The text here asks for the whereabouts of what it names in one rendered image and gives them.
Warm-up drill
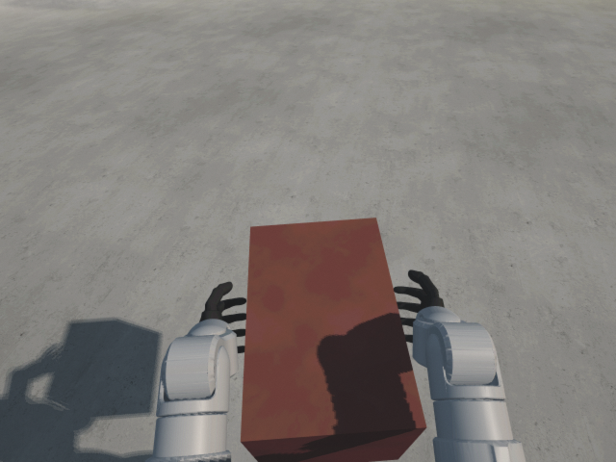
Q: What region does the right robot forearm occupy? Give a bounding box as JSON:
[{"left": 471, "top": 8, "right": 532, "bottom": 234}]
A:
[{"left": 413, "top": 306, "right": 526, "bottom": 462}]

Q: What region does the carton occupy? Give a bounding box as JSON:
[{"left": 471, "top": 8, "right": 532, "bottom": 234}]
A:
[{"left": 241, "top": 218, "right": 426, "bottom": 462}]

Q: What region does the left robot forearm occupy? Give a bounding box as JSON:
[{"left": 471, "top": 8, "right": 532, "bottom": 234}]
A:
[{"left": 145, "top": 319, "right": 239, "bottom": 462}]

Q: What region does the left robot hand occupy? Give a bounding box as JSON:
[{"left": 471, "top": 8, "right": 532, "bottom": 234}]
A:
[{"left": 199, "top": 282, "right": 246, "bottom": 353}]

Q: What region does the right robot hand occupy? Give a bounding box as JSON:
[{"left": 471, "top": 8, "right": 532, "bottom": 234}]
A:
[{"left": 394, "top": 270, "right": 445, "bottom": 343}]

